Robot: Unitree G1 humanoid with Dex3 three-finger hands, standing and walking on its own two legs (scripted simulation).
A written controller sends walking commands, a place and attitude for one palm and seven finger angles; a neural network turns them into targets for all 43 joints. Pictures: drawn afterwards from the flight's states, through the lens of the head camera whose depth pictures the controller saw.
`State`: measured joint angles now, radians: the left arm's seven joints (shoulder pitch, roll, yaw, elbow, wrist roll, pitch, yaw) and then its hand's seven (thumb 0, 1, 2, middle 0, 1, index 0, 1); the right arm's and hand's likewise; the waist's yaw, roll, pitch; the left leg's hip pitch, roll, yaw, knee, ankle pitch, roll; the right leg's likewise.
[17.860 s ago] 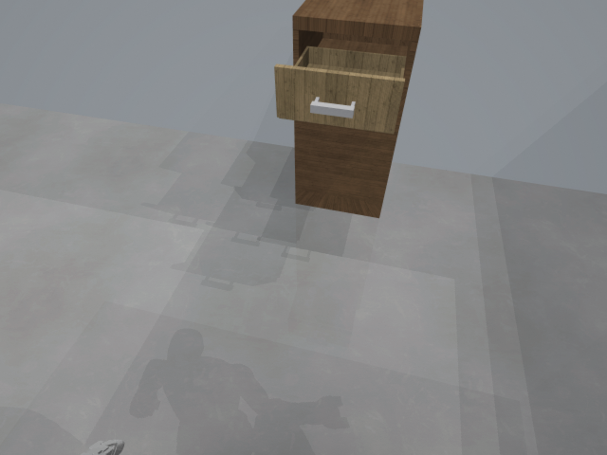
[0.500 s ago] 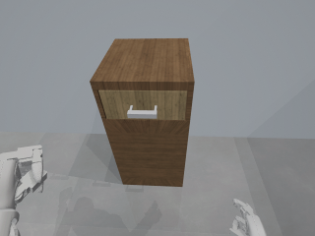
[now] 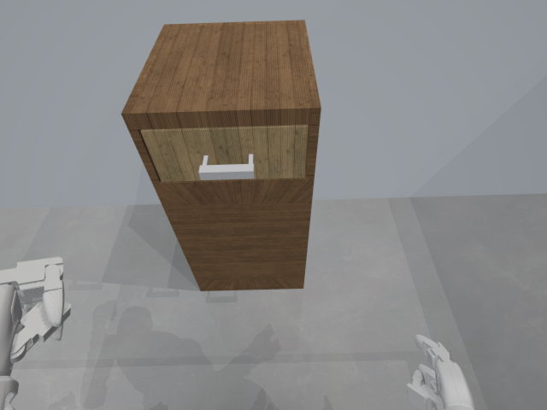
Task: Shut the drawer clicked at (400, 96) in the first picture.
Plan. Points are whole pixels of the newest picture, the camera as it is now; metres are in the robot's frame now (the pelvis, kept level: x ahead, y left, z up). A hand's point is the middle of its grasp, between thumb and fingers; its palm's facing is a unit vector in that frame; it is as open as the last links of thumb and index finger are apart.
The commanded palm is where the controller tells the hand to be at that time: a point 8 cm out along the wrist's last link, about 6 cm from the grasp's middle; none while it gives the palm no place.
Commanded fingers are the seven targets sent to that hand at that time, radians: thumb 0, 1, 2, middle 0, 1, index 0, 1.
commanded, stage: step back with the hand held close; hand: left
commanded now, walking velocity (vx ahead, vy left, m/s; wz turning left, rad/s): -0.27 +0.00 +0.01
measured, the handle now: (227, 165) +0.62 +0.15 -0.05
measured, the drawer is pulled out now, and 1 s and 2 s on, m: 0.00 0.00 0.00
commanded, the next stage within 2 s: stop stepping back and stand still in 1.04 s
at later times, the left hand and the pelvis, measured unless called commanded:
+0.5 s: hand (11, 385) +0.12 +0.25 +0.15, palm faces +0.35 -0.81 -0.48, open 3.2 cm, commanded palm +0.06 +0.29 +0.17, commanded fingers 0.00 0.90 0.90 -1.40 -1.60 -1.40 -1.60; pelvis -0.07 +0.01 -0.01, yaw +1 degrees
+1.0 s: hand out of the picture +0.08 +0.22 +0.14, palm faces +0.19 -0.83 -0.53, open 3.2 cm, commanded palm +0.00 +0.27 +0.17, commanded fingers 0.00 0.90 0.90 -1.40 -1.60 -1.40 -1.60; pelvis -0.14 +0.00 -0.01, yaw -2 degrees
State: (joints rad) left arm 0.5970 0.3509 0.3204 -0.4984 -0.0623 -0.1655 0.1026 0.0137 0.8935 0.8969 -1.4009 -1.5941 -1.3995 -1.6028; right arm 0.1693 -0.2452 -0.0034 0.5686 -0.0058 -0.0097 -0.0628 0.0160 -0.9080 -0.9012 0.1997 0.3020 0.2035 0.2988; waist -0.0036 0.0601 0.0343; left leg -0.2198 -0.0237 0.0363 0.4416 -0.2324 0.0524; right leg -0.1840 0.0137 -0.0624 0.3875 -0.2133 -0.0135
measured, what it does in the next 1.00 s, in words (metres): walks backwards: right foot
